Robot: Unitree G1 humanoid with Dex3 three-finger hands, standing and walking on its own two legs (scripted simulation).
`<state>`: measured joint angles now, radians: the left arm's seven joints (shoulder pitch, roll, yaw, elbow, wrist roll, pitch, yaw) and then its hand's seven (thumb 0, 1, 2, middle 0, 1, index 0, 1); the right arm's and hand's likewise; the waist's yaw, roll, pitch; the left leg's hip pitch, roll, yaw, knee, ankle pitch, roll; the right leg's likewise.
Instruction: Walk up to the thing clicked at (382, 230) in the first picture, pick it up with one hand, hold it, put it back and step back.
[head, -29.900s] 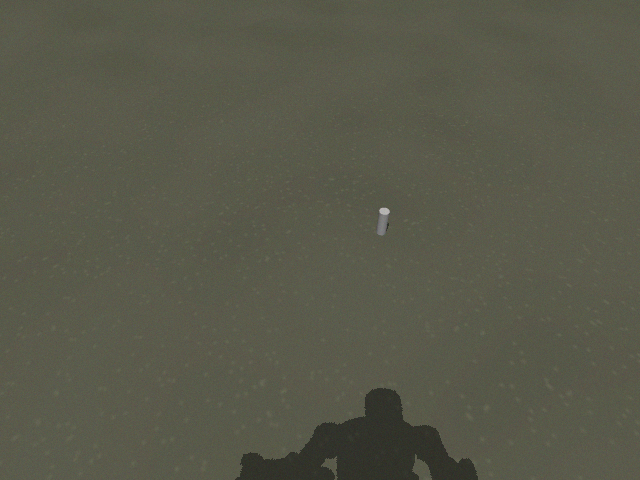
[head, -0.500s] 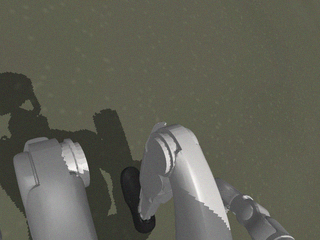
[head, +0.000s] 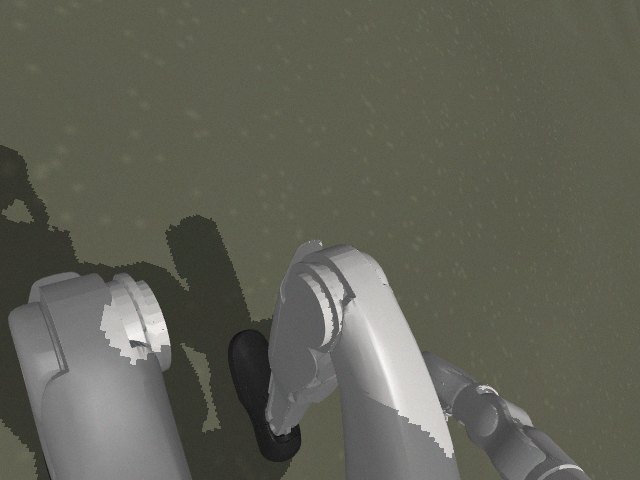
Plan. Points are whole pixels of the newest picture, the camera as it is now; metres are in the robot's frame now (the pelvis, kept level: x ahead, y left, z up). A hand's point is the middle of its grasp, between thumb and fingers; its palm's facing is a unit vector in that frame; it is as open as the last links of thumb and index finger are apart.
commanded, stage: loosen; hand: left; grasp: from the side
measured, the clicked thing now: out of the picture +0.38 +0.32 -0.22
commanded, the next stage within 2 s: open in 0.16 s
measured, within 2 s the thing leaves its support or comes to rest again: neither
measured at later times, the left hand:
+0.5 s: hand out of the picture +0.39 +0.31 -0.18, palm faces +0.44 -0.90 +0.01, open 8.5 cm
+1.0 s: hand out of the picture +0.39 +0.32 -0.17, palm faces +0.44 -0.90 +0.01, open 15.1 cm
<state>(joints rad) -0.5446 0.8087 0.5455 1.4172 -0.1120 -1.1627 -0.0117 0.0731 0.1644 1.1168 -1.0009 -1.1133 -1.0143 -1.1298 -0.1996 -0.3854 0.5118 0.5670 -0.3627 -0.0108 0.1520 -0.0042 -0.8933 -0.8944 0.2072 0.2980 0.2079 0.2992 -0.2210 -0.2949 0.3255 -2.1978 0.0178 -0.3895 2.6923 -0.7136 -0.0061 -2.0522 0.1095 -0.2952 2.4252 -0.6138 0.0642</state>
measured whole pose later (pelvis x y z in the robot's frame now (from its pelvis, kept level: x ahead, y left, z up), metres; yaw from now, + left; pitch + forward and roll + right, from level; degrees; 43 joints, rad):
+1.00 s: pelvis +0.00 +0.00 +0.00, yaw -1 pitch +9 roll -19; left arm -0.52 0.81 0.55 1.33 -0.11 -1.14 -0.01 0.00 -0.33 0.24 -0.31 -0.22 -0.30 -0.22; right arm -0.19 -0.37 0.52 0.55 -0.36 0.00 0.15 0.00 -0.90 -0.89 0.21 0.30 0.21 0.30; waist -0.19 -0.31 0.33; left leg -2.18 0.03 -0.40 2.69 -0.72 0.01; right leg -2.03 0.12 -0.31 2.40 -0.61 0.06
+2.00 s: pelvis +0.04 -0.02 +0.24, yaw +14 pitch +31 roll -3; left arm 0.03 0.39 0.25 0.36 0.00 0.05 0.09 -0.01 -0.49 0.08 -0.07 -0.06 -0.06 -0.06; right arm 0.09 -0.24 0.00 0.53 0.06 0.08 -0.07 0.01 -0.90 -0.90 0.21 0.30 0.21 0.30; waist -0.02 0.00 -0.16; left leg -1.69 0.04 -0.07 1.80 -0.64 -0.02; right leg -1.65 0.02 -0.06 1.76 -0.65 -0.02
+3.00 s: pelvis +0.11 +0.00 +0.44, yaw +18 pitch +8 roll -2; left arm 0.47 0.21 -0.02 -0.02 -0.01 0.28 0.14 -0.01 -0.55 0.05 -0.05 -0.05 -0.05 -0.05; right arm 0.28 -0.22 0.03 0.48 0.02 -0.11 -0.19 0.01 -0.90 -0.90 0.21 0.30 0.21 0.30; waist -0.02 0.04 -0.12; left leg -0.63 0.03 -0.05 0.97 -0.48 -0.01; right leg -0.57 0.02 -0.05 0.91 -0.48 0.00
